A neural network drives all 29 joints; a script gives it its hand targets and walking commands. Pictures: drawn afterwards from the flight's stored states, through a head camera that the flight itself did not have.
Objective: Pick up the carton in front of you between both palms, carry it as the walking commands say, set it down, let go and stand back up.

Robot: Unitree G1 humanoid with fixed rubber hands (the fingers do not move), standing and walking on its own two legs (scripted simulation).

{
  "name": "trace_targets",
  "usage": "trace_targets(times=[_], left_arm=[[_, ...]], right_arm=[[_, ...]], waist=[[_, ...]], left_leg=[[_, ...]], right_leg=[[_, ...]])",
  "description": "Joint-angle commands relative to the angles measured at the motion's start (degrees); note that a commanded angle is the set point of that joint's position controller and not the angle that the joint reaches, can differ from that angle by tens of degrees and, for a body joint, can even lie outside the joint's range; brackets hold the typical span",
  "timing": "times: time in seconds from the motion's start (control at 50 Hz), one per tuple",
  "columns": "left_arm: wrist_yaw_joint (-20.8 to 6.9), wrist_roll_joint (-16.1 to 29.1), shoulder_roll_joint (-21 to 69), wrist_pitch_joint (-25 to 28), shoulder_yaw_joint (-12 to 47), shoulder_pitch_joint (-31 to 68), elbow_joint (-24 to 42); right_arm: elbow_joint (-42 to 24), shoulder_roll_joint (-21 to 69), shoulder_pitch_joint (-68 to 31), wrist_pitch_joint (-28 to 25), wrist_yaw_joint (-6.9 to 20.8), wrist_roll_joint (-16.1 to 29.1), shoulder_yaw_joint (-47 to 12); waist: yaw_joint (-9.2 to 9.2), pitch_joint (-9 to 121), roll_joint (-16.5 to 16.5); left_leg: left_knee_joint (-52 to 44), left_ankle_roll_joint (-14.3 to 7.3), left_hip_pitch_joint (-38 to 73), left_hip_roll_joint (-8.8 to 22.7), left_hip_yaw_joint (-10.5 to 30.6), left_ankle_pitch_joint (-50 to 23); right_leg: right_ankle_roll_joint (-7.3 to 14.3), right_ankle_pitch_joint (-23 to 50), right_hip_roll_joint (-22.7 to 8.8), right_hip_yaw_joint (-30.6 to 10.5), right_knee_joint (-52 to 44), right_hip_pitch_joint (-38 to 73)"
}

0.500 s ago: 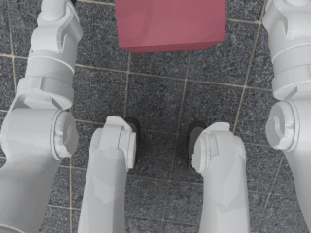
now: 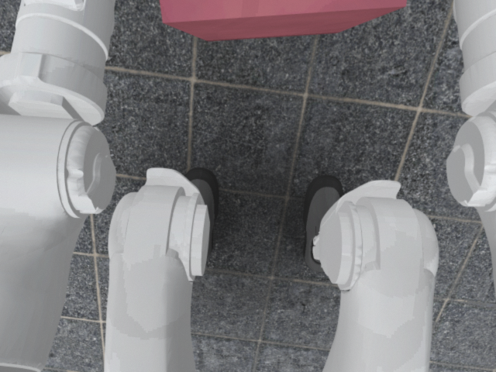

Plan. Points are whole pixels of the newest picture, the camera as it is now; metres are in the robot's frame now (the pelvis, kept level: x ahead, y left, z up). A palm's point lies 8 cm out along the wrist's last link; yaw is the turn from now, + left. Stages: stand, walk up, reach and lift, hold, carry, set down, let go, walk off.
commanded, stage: reach and lift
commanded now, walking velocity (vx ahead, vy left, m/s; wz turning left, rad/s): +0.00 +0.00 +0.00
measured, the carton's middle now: out of the picture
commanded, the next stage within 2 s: none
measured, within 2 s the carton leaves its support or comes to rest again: leaves its support in 0.66 s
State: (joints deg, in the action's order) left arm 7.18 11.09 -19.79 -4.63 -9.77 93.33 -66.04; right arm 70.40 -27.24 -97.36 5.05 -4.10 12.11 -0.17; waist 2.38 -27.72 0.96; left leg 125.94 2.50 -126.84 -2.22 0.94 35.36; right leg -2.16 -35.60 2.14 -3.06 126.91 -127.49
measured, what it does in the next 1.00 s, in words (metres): rises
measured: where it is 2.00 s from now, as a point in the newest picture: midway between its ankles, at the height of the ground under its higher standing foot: (257, 234)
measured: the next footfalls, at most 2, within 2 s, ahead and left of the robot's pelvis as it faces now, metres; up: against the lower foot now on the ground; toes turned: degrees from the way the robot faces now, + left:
none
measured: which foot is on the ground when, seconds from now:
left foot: down 0.00-1.00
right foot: down 0.00-1.00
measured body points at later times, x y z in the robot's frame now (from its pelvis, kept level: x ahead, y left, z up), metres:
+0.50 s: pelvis -0.01 -0.01 -0.01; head +0.38 -0.01 +0.21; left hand +0.57 +0.16 -0.18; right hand +0.59 -0.15 -0.19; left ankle +0.10 +0.13 -0.34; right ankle +0.10 -0.13 -0.34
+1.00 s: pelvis -0.01 +0.01 +0.06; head +0.27 -0.01 +0.42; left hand +0.52 +0.14 -0.01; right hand +0.53 -0.16 +0.00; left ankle +0.10 +0.13 -0.34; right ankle +0.10 -0.13 -0.34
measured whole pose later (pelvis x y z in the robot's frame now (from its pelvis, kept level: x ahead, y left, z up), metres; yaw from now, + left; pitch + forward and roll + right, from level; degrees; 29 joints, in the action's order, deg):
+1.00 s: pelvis -0.01 +0.01 +0.06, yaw -2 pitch +41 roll +1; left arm 4.4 -10.4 -2.8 -21.4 -28.9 68.1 -45.9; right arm 53.9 -7.4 -73.1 21.1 -3.0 -10.2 23.8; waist 0.5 3.4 -0.3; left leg 112.5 3.4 -121.6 -3.7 3.1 31.7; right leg -2.7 -30.6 4.1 -3.7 112.3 -122.6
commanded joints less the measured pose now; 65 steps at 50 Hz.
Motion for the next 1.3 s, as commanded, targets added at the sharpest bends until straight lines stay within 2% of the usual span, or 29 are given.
trace_targets(times=[0.0,0.06,0.14,0.2,0.22,0.26,0.3,0.34,0.4,0.5,0.58,0.62,0.68,0.72,0.76,0.78,0.8,0.86,0.9,0.96,1.04,1.1,1.16,1.22,1.28], left_arm=[[0.0,-1.7,-4.8,1.3,-1.9,8.1,3.9],[-0.1,-2.2,-4.3,1.5,-2.5,9.7,5.5],[-0.4,-0.6,-1.6,1.3,-0.5,14.0,8.0],[-1.7,-0.4,5.9,0.1,2.2,19.0,8.3],[-2.8,-1.1,10.6,-0.4,2.7,21.0,8.3],[-6.6,-3.1,24.9,-2.0,4.3,26.0,8.4],[-12.2,-6.2,42.9,-4.3,5.1,28.6,9.3],[-15.8,-7.2,49.4,-5.9,4.4,27.0,10.7],[-18.4,-6.4,53.7,-7.4,5.0,26.6,13.4],[-18.7,-2.7,57.6,-8.5,10.8,30.0,20.3],[-16.9,3.2,62.6,-9.8,17.2,33.6,31.3],[-16.1,3.2,66.3,-11.8,18.8,30.4,33.5],[-16.1,0.4,72.3,-14.3,18.7,23.9,33.9],[-16.4,-1.8,75.4,-15.1,19.1,21.3,34.6],[-16.7,-2.8,76.1,-15.2,19.8,21.1,35.8],[-16.8,-3.7,75.2,-15.3,18.9,21.0,34.9],[-16.9,-4.7,74.4,-15.4,17.6,20.3,33.2],[-17.4,-11.9,73.1,-15.7,9.9,16.3,23.6],[-17.8,-16.5,72.9,-16.2,4.0,13.4,18.3],[-17.6,-20.5,72.1,-16.4,-2.3,12.3,15.5],[-17.7,-20.5,71.6,-16.4,-2.8,15.6,17.4],[-18.6,-18.3,73.4,-17.3,0.2,18.3,20.9],[-19.9,-15.1,77.2,-18.8,4.9,19.2,24.6],[-21.2,-12.8,80.8,-20.6,9.0,15.3,25.8],[-21.8,-12.0,83.4,-21.7,12.3,9.2,26.5]], right_arm=[[-3.6,-3.4,-10.4,-1.2,0.3,-0.9,1.9],[-5.3,-2.3,-12.3,-1.3,0.3,-1.4,2.2],[-7.9,0.8,-16.8,-0.9,0.0,-0.5,0.0],[-8.0,8.6,-21.1,0.2,1.2,-0.3,-1.6],[-7.5,13.3,-22.8,0.8,2.3,-1.0,-1.6],[-6.5,28.2,-25.8,2.3,6.1,-3.8,-1.6],[-7.5,46.5,-26.8,4.1,11.9,-6.6,-1.5],[-8.8,53.8,-24.2,5.7,15.4,-7.5,-0.3],[-11.6,58.9,-21.5,6.7,17.7,-7.4,0.6],[-20.0,62.9,-25.2,7.5,17.7,-3.6,-5.1],[-33.1,67.9,-31.1,8.7,15.0,1.6,-12.9],[-37.5,71.2,-30.3,10.2,13.9,2.6,-15.0],[-41.1,76.3,-25.6,12.1,13.7,0.7,-14.4],[-39.5,79.6,-20.9,13.0,14.0,-1.8,-13.9],[-36.6,81.4,-16.0,13.8,13.9,-3.9,-12.9],[-33.0,81.8,-12.7,14.4,13.9,-5.4,-11.0],[-29.7,81.8,-10.2,14.8,14.0,-6.7,-8.7],[-17.8,81.6,-6.7,15.2,14.9,-12.9,1.9],[-15.0,80.4,-7.6,15.1,15.6,-17.3,8.1],[-16.2,79.3,-10.6,14.9,15.9,-20.1,11.1],[-18.6,79.4,-13.4,15.6,16.0,-20.8,9.7],[-20.6,81.1,-13.6,16.8,16.3,-20.3,8.0],[-24.5,83.5,-13.2,17.9,16.5,-19.2,5.5],[-28.4,85.9,-11.6,19.1,17.0,-17.6,1.5],[-30.9,88.4,-7.6,20.1,17.6,-15.7,-3.0]], waist=[[1.62,75.3,-3.6],[1.77,72.7,-4.4],[1.65,72.7,-5.1],[1.17,70.1,-4.1],[1.19,68.0,-3.8],[0.79,63.8,-3.3],[0.33,59.1,-4.1],[0.58,58.5,-4.0],[-0.03,60.4,-3.3],[0.31,73.6,-3.2],[0.56,105.7,-4.1],[0.78,118.0,-4.6],[0.03,123.4,-4.3],[-0.91,123.7,-5.0],[-1.48,118.5,-4.9],[-1.96,113.1,-4.7],[-1.98,106.4,-3.9],[-0.88,80.2,-0.8],[-0.25,72.4,-0.9],[1.56,75.2,-1.7],[1.56,83.3,-4.9],[0.3,89.7,-5.6],[-1.09,98.6,-4.7],[-1.57,106.3,-3.7],[-1.41,107.9,-3.0]], left_leg=[[-7.3,-0.1,37.8,-0.5,-3.3,-32.3],[-7.7,0.0,33.6,-0.5,-3.5,-28.5],[-8.4,0.0,32.1,-0.5,-4.4,-24.1],[-8.9,-0.1,32.7,-1.1,-5.0,-19.0],[-9.1,-0.1,31.8,-1.5,-5.2,-16.9],[-8.7,0.1,31.2,-2.3,-5.5,-14.5],[-7.9,-0.6,30.3,-3.6,-5.8,-12.7],[-7.5,-1.3,29.0,-4.0,-6.2,-13.3],[-7.1,-1.9,28.4,-4.1,-6.0,-16.5],[-5.7,-2.6,32.6,-3.9,-5.6,-23.6],[-5.4,-2.2,45.4,-5.0,-6.4,-35.1],[-7.1,-1.6,49.2,-5.6,-6.7,-38.8],[-10.1,-0.9,49.6,-6.4,-7.0,-40.1],[-12.1,-0.4,47.4,-6.8,-7.4,-39.4],[-14.1,-0.1,42.5,-7.0,-7.3,-37.3],[-15.4,-0.2,40.5,-7.1,-6.9,-34.5],[-16.9,-0.1,38.4,-7.0,-6.7,-31.1],[-23.4,-0.9,29.2,-6.7,-6.6,-15.6],[-27.1,-1.8,27.3,-6.8,-6.5,-8.9],[-31.2,-2.4,31.1,-7.2,-6.7,-5.9],[-33.9,-2.5,34.6,-7.3,-6.7,-4.2],[-35.8,-2.2,37.2,-7.3,-6.9,-4.3],[-37.7,-1.6,41.9,-7.4,-7.0,-7.5],[-39.6,-0.9,48.3,-7.4,-7.0,-13.1],[-41.1,-0.4,52.2,-7.5,-7.1,-17.7]], right_leg=[[-0.2,27.5,0.1,3.9,-7.6,31.3],[-0.1,25.2,0.1,3.4,-8.3,30.2],[0.3,22.7,0.4,3.3,-9.4,32.9],[0.7,18.3,1.0,3.6,-10.1,33.8],[0.9,16.5,1.4,3.6,-10.3,34.0],[1.2,14.5,2.3,3.7,-9.8,32.8],[1.5,12.1,3.3,4.5,-9.3,29.2],[1.8,12.3,3.7,5.3,-9.3,27.9],[2.4,15.4,4.0,5.8,-8.8,27.5],[2.9,22.9,3.9,5.9,-7.3,33.5],[2.3,35.0,4.4,7.0,-6.4,49.0],[1.7,38.9,5.0,7.5,-7.4,54.2],[0.7,38.7,6.2,8.2,-10.4,52.7],[0.4,38.4,6.7,8.2,-12.9,51.9],[0.8,39.1,7.0,7.9,-14.7,51.3],[0.8,36.9,7.1,7.8,-15.9,48.9],[1.0,33.7,7.3,7.7,-17.5,45.2],[1.9,16.8,7.1,7.0,-24.0,30.7],[2.4,9.2,7.1,7.3,-27.7,27.2],[2.1,5.8,7.4,7.6,-31.5,29.5],[1.3,4.2,7.5,7.7,-34.5,36.7],[1.2,4.2,7.4,7.7,-36.8,42.6],[1.3,7.2,7.3,7.9,-38.7,48.9],[1.2,12.6,7.4,8.4,-40.6,54.0],[0.9,17.4,7.6,8.2,-42.4,57.7]])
